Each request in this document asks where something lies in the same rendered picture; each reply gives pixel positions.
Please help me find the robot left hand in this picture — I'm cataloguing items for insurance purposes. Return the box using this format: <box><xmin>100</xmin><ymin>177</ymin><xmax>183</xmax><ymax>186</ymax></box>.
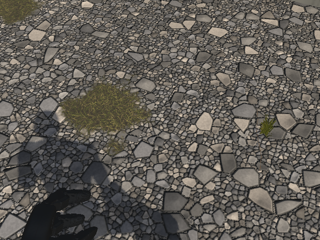
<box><xmin>21</xmin><ymin>187</ymin><xmax>98</xmax><ymax>240</ymax></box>

